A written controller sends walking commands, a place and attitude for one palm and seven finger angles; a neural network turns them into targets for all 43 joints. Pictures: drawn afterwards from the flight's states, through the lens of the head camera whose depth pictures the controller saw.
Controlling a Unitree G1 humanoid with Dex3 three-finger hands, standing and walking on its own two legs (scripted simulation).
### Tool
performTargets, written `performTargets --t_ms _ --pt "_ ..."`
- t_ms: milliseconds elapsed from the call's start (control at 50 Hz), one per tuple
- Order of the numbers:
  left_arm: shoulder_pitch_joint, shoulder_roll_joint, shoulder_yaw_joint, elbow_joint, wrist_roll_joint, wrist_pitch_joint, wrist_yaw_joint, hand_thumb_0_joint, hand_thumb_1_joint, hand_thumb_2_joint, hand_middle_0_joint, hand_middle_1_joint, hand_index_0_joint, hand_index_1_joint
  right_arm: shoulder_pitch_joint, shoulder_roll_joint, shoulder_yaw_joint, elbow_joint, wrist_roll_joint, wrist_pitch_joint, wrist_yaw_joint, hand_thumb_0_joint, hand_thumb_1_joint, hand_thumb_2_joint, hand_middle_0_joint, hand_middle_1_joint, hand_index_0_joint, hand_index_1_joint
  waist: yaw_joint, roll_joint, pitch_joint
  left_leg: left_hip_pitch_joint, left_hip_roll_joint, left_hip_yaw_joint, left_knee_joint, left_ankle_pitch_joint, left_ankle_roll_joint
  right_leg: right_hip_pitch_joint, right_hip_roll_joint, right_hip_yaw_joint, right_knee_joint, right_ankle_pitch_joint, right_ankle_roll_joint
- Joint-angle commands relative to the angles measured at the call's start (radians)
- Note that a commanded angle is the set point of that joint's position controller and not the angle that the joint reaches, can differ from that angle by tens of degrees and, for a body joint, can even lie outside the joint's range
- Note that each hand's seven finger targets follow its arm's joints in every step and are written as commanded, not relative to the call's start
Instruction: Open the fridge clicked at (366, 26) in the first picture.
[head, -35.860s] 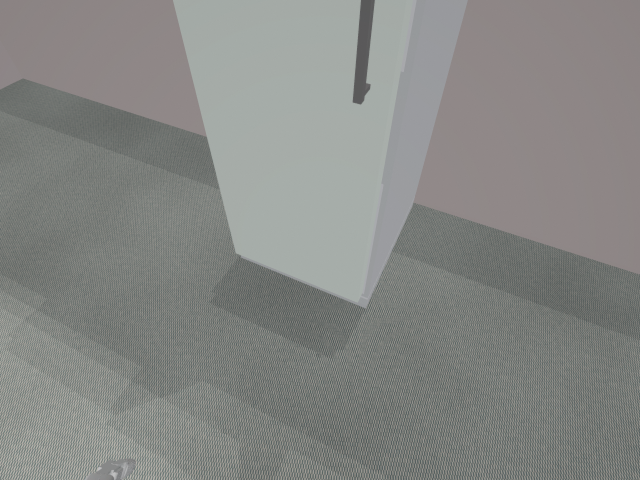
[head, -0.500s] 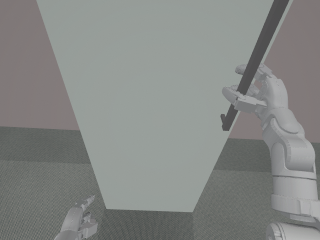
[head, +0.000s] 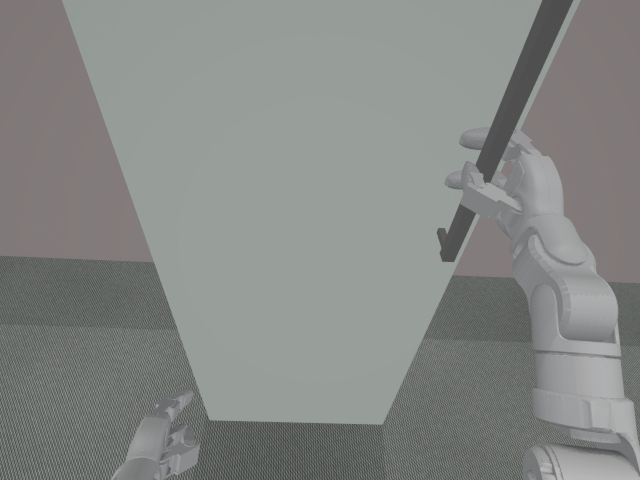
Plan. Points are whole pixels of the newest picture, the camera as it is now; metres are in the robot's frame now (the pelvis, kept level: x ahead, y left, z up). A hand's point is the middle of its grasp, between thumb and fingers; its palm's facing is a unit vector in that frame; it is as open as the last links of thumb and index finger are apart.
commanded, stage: grip the handle and tug to test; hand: right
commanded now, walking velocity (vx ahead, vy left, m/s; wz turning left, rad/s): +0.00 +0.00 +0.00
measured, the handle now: (490, 134) +0.43 -0.16 +0.27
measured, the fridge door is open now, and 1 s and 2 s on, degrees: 0 0 1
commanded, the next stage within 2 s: pull the door a little, standing still in 0.40 s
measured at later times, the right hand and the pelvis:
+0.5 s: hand (470, 194) +0.37 -0.13 +0.23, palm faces +0.00 +1.00 -0.04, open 5.8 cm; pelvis +0.02 +0.00 +0.00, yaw +2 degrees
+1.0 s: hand (468, 200) +0.36 -0.13 +0.22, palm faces -0.01 +1.00 -0.09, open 6.3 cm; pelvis +0.07 +0.00 +0.00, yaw +5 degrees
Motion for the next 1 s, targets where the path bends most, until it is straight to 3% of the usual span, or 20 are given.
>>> performTargets --t_ms 0,60,120,140,200,260,320,340,420,440,480,520,540,580,680,780,820,980 --pt "-0.151 0.108 0.039 -0.164 0.006 -0.051 0.012 0.0 0.9 0.9 -0.2 -0.3 -0.2 -0.3 -0.437 -0.156 -0.046 -0.221 0.004 -0.076 0.013 0.0 -0.9 -0.9 0.45 1.4 0.45 1.4 0.002 0.048 -0.264 0.107 -0.01 -0.04 -0.019 0.334 0.034 0.049 -0.018 0.065 -0.037 0.399 -0.005" --pt "-0.161 0.106 0.036 -0.178 0.006 -0.049 0.009 0.0 0.9 0.9 -0.2 -0.3 -0.2 -0.3 -0.388 -0.152 -0.051 -0.253 0.011 -0.081 0.019 0.0 -0.9 -0.9 0.45 1.4 0.45 1.4 -0.006 0.046 -0.276 0.13 -0.007 -0.042 -0.016 0.357 0.034 0.044 -0.017 0.061 -0.036 0.408 -0.008" --pt "-0.165 0.11 0.039 -0.186 0.006 -0.046 0.007 0.0 0.9 0.9 -0.2 -0.3 -0.2 -0.3 -0.289 -0.188 -0.094 -0.263 0.016 -0.079 0.028 0.0 -0.9 -0.9 0.45 1.4 0.45 1.4 -0.021 0.07 -0.277 0.154 -0.008 -0.042 -0.014 0.376 0.032 0.03 -0.02 0.057 -0.036 0.416 -0.009" --pt "-0.171 0.106 0.036 -0.194 0.003 -0.046 0.004 0.0 0.9 0.9 -0.2 -0.3 -0.2 -0.3 -0.296 -0.162 -0.069 -0.298 0.019 -0.082 0.033 0.0 -0.9 -0.9 0.45 1.4 0.45 1.4 -0.016 0.055 -0.278 0.152 -0.006 -0.042 -0.013 0.382 0.031 0.035 -0.02 0.055 -0.039 0.423 -0.008" --pt "-0.171 0.108 0.04 -0.203 0.004 -0.048 0.001 0.0 0.9 0.9 -0.2 -0.3 -0.2 -0.3 -0.207 -0.203 -0.126 -0.33 0.029 -0.072 0.038 0.0 -0.9 -0.9 0.45 1.4 0.45 1.4 -0.03 0.081 -0.289 0.182 -0.007 -0.044 -0.006 0.435 0.028 0.026 -0.018 0.049 -0.032 0.447 -0.011" --pt "-0.176 0.11 0.039 -0.215 0.002 -0.044 -0.003 0.0 0.9 0.9 -0.2 -0.3 -0.2 -0.3 -0.148 -0.211 -0.137 -0.365 0.036 -0.061 0.048 0.0 -0.9 -0.9 0.45 1.4 0.45 1.4 -0.034 0.082 -0.279 0.188 -0.006 -0.044 -0.004 0.448 0.027 0.012 -0.02 0.047 -0.033 0.455 -0.011" --pt "-0.182 0.109 0.043 -0.226 -0.001 -0.048 -0.007 0.0 0.9 0.9 -0.2 -0.3 -0.2 -0.3 -0.096 -0.2 -0.127 -0.435 0.035 -0.048 0.05 0.0 -0.9 -0.9 0.45 1.4 0.45 1.4 -0.039 0.036 -0.288 0.187 -0.007 -0.045 0.008 0.477 0.028 0.029 -0.023 0.043 -0.019 0.499 -0.008" --pt "-0.179 0.105 0.042 -0.229 0.001 -0.052 -0.011 0.0 0.9 0.9 -0.2 -0.3 -0.2 -0.3 -0.094 -0.176 -0.109 -0.464 0.036 -0.045 0.05 0.0 -0.9 -0.9 0.45 1.4 0.45 1.4 -0.035 0.044 -0.298 0.188 -0.006 -0.04 0.014 0.5 0.027 0.035 -0.023 0.045 -0.018 0.528 -0.008" --pt "-0.174 0.113 0.048 -0.227 0.001 -0.051 -0.016 0.0 0.9 0.9 -0.2 -0.3 -0.2 -0.3 -0.011 -0.194 -0.131 -0.504 0.039 -0.024 0.048 0.0 -0.9 -0.9 0.45 1.4 0.45 1.4 -0.041 0.051 -0.305 0.198 -0.008 -0.041 0.026 0.552 0.024 0.036 -0.026 0.042 -0.002 0.574 -0.006" --pt "-0.176 0.107 0.047 -0.232 0.0 -0.054 -0.018 0.0 0.9 0.9 -0.2 -0.3 -0.2 -0.3 -0.021 -0.164 -0.102 -0.537 0.039 -0.021 0.051 0.0 -0.9 -0.9 0.45 1.4 0.45 1.4 -0.036 0.039 -0.311 0.192 -0.007 -0.039 0.027 0.561 0.022 0.044 -0.025 0.04 -0.001 0.59 -0.008" --pt "-0.171 0.108 0.048 -0.227 0.0 -0.053 -0.018 0.0 0.9 0.9 -0.2 -0.3 -0.2 -0.3 -0.014 -0.171 -0.109 -0.537 0.04 -0.008 0.046 0.0 -0.9 -0.9 0.45 1.4 0.45 1.4 -0.034 0.045 -0.303 0.176 -0.01 -0.035 0.03 0.556 0.021 0.047 -0.027 0.044 0.006 0.605 -0.005" --pt "-0.171 0.116 0.049 -0.205 0.002 -0.053 -0.01 0.0 0.9 0.9 -0.2 -0.3 -0.2 -0.3 -0.12 -0.137 -0.062 -0.479 0.038 0.006 0.041 0.0 -0.9 -0.9 0.45 1.4 0.45 1.4 -0.008 0.065 -0.26 0.145 -0.013 -0.036 0.017 0.535 0.018 0.044 -0.023 0.041 0.011 0.557 -0.009" --pt "-0.17 0.111 0.048 -0.21 0.001 -0.058 -0.011 0.0 0.9 0.9 -0.2 -0.3 -0.2 -0.3 -0.117 -0.138 -0.073 -0.489 0.039 0.012 0.038 0.0 -0.9 -0.9 0.45 1.4 0.45 1.4 -0.015 0.073 -0.272 0.144 -0.013 -0.033 0.021 0.531 0.018 0.044 -0.022 0.046 0.012 0.556 -0.011" --pt "-0.17 0.107 0.048 -0.217 0.002 -0.054 -0.013 0.0 0.9 0.9 -0.2 -0.3 -0.2 -0.3 -0.061 -0.125 -0.065 -0.524 0.034 0.025 0.036 0.0 -0.9 -0.9 0.45 1.4 0.45 1.4 -0.025 0.037 -0.303 0.158 -0.012 -0.03 0.038 0.559 0.021 0.058 -0.02 0.047 0.02 0.613 -0.007" --pt "-0.17 0.103 0.048 -0.235 0.008 -0.045 -0.028 0.0 0.9 0.9 -0.2 -0.3 -0.2 -0.3 0.052 -0.133 -0.07 -0.633 0.031 0.022 0.043 0.0 -0.9 -0.9 0.45 1.4 0.45 1.4 -0.038 0.041 -0.338 0.175 -0.008 -0.026 0.064 0.616 0.02 0.064 -0.028 0.055 0.037 0.712 -0.003" --pt "-0.182 0.098 0.046 -0.259 0.008 -0.041 -0.042 0.0 0.9 0.9 -0.2 -0.3 -0.2 -0.3 0.202 -0.133 -0.084 -0.741 0.04 0.02 0.055 0.0 -0.9 -0.9 0.45 1.4 0.45 1.4 -0.048 0.068 -0.332 0.167 -0.007 -0.027 0.076 0.619 0.017 0.046 -0.036 0.061 0.045 0.735 -0.001" --pt "-0.187 0.103 0.047 -0.266 0.009 -0.041 -0.046 0.0 0.9 0.9 -0.2 -0.3 -0.2 -0.3 0.279 -0.155 -0.103 -0.794 0.046 0.018 0.062 0.0 -0.9 -0.9 0.45 1.4 0.45 1.4 -0.055 0.06 -0.329 0.168 -0.006 -0.03 0.084 0.624 0.019 0.034 -0.038 0.064 0.053 0.74 0.001" --pt "-0.2 0.087 0.048 -0.307 0.004 -0.055 -0.072 0.0 0.9 0.9 -0.2 -0.3 -0.2 -0.3 0.613 -0.141 -0.131 -1.075 0.078 0.015 0.066 0.0 -0.9 -0.9 0.45 1.4 0.45 1.4 -0.069 0.038 -0.313 0.15 0.001 -0.023 0.106 0.643 0.01 -0.018 -0.039 0.072 0.077 0.745 0.007"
